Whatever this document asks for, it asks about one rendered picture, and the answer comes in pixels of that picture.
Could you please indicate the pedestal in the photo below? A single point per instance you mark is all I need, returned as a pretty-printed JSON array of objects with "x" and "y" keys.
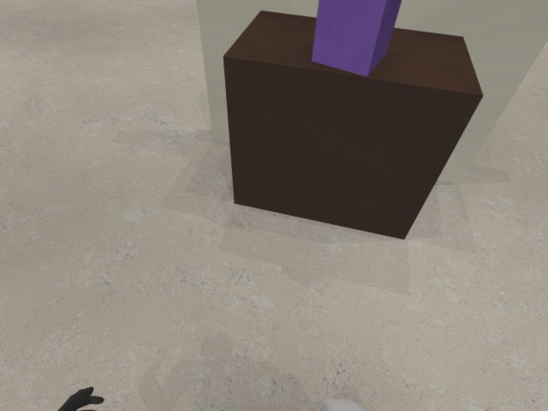
[{"x": 317, "y": 142}]

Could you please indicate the left robot hand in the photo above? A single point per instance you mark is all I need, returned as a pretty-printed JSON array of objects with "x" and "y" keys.
[{"x": 80, "y": 399}]

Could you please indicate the carton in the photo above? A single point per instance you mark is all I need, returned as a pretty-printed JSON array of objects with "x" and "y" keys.
[{"x": 354, "y": 35}]

